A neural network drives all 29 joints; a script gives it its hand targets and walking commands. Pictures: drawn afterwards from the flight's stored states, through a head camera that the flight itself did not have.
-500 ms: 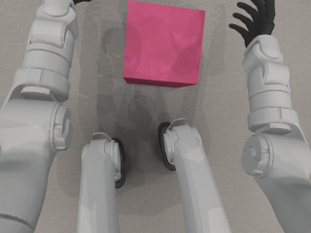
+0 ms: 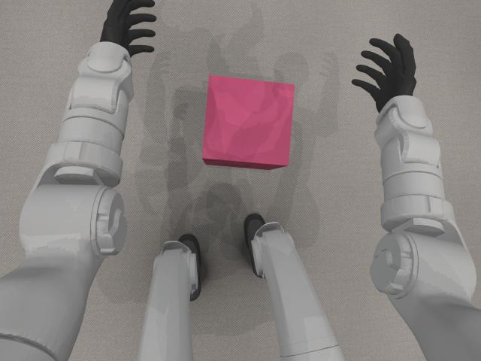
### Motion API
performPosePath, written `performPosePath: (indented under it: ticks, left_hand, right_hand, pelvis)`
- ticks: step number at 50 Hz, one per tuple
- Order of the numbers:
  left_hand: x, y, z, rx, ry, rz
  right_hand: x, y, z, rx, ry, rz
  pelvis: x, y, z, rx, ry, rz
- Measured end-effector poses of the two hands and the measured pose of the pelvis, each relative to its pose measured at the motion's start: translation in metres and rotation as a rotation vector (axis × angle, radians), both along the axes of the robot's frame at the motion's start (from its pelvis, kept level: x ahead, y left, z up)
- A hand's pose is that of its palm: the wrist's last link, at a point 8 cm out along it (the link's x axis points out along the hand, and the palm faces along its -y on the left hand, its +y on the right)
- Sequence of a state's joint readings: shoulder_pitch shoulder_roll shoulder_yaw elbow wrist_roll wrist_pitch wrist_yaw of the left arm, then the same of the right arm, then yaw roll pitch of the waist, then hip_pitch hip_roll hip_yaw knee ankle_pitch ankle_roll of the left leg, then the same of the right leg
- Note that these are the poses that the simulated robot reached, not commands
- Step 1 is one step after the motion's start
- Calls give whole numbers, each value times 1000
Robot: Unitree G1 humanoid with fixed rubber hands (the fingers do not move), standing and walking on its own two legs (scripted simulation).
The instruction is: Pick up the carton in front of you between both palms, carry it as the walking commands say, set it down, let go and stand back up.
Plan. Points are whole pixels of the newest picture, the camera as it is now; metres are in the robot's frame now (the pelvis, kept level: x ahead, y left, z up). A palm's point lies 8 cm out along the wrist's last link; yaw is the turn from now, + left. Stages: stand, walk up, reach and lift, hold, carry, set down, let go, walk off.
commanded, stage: let go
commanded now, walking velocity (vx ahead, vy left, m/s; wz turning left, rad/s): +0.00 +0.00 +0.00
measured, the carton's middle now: (243, 130) +0.49 -0.11 -0.50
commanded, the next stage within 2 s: stand in 1.36 s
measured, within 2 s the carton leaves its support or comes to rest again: neither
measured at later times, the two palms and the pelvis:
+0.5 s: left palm (50, 163) +0.39 +0.15 +0.01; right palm (463, 176) +0.32 -0.27 +0.03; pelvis +0.06 -0.02 +0.11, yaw +0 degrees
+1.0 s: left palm out of the picture +0.27 +0.25 +0.09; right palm (474, 261) +0.25 -0.22 +0.09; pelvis +0.10 +0.02 +0.15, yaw -2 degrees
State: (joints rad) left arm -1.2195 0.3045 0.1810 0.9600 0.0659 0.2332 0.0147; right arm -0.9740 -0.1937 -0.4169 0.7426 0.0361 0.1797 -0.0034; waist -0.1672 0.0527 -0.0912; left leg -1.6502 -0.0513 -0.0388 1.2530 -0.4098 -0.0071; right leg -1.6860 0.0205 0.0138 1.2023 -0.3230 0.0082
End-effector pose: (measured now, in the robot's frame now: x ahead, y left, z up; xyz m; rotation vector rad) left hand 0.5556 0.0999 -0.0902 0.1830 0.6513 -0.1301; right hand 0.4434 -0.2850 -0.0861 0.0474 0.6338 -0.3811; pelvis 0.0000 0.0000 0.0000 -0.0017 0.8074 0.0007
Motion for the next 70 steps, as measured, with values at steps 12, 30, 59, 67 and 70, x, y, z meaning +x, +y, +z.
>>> performPosePath:
  ticks: [12, 30, 59, 67, 70]
  left_hand:
    - [-87, 28, 40, 76, 39, 152]
    - [-187, 69, 121, 69, 66, 158]
    - [-303, 148, 176, 76, 117, 187]
    - [-306, 133, 173, 74, 113, 193]
    - [-310, 134, 169, 119, 123, 188]
  right_hand:
    - [-53, 12, 43, -60, 129, 231]
    - [-154, 23, 136, -63, 177, 306]
    - [-189, 66, 175, -96, 193, 335]
    - [-195, 50, 179, -126, 211, 312]
    - [-197, 41, 174, -151, 206, 307]
  pelvis:
    - [26, -11, 63, 19, -127, 8]
    - [78, -18, 127, 11, -459, -12]
    - [92, 18, 152, -21, -874, -19]
    - [86, 7, 149, -18, -893, -25]
    - [85, 2, 148, -17, -872, -20]
